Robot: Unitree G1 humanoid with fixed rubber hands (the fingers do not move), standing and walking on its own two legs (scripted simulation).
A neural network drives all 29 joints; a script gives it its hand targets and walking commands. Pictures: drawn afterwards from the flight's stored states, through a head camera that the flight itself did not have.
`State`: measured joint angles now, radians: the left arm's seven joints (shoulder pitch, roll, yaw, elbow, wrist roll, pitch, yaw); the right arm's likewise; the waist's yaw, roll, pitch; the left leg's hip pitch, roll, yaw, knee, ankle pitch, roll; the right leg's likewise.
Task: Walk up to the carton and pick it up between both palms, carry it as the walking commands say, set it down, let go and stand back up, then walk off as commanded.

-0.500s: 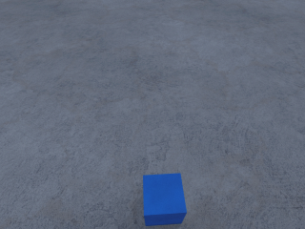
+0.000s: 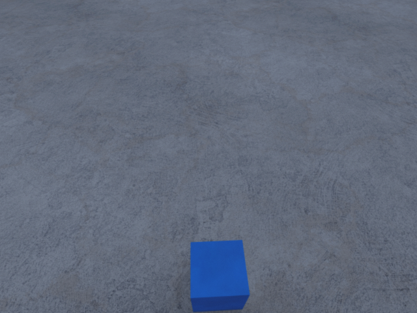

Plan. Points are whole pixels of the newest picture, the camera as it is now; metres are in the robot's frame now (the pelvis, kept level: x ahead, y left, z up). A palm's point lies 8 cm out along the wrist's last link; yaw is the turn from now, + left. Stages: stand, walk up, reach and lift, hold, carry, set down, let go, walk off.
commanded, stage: stand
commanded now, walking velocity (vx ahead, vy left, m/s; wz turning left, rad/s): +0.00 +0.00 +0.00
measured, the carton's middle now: (217, 276) +0.37 -0.03 -0.66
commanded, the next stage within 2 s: reach and lift in 0.04 s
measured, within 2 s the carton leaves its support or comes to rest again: neither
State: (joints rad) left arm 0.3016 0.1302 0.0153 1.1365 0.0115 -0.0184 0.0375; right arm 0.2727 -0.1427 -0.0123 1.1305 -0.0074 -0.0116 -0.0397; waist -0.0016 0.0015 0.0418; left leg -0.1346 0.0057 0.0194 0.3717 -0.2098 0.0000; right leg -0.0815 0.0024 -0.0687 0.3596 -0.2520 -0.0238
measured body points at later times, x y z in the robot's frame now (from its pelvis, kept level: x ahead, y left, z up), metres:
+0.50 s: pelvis -0.03 +0.01 -0.04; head +0.08 +0.00 +0.39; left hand +0.14 +0.20 -0.18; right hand +0.13 -0.22 -0.17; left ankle +0.00 +0.12 -0.75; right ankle -0.03 -0.10 -0.75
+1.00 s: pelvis -0.11 +0.01 -0.10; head +0.06 +0.00 +0.32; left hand +0.24 +0.18 -0.19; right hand +0.26 -0.22 -0.19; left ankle -0.01 +0.12 -0.75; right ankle -0.03 -0.10 -0.75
